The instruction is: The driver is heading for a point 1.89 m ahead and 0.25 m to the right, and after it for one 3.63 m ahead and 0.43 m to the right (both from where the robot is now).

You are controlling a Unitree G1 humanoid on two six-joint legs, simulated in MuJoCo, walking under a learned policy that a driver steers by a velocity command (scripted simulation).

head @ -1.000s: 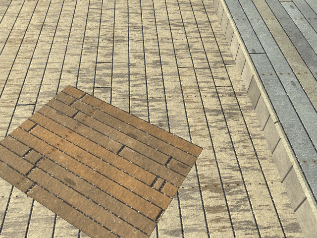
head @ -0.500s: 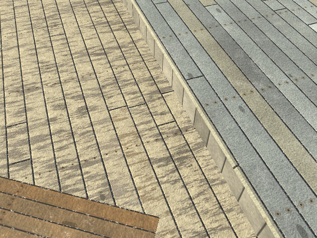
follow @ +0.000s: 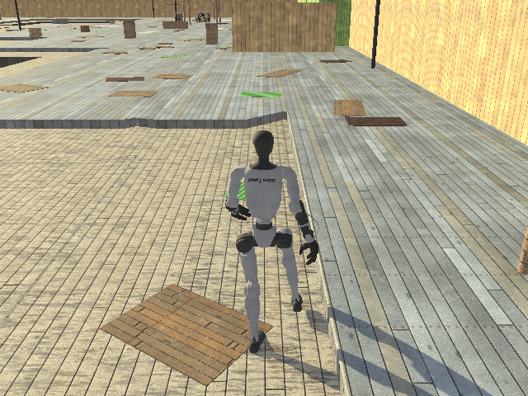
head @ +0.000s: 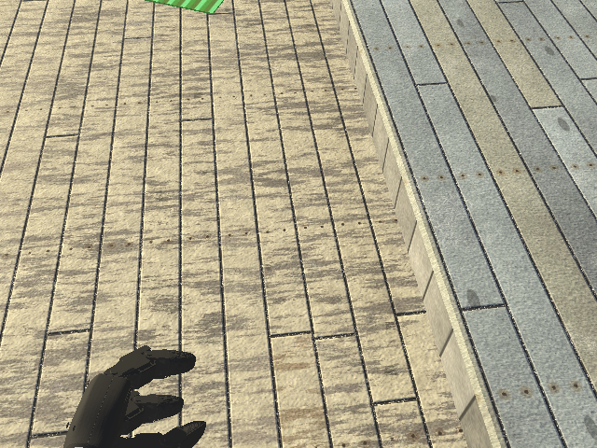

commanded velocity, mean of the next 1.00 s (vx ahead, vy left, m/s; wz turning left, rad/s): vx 0.19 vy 0.00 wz -0.28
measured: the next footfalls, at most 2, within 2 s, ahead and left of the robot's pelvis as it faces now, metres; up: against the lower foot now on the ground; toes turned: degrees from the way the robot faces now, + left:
right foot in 0.10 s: +0.32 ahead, -0.16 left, +0.00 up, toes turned +6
left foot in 0.48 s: +0.38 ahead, +0.07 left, +0.00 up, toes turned -1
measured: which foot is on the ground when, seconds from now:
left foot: down 0.00-0.08, up 0.10-0.46, down 0.48-0.84, up 0.86-1.00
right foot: up 0.00-0.08, down 0.10-0.46, up 0.48-0.84, down 0.86-1.00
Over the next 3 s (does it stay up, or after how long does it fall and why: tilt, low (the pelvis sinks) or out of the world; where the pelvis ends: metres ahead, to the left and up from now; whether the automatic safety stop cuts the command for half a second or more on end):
stays up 1.25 -0.30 0.00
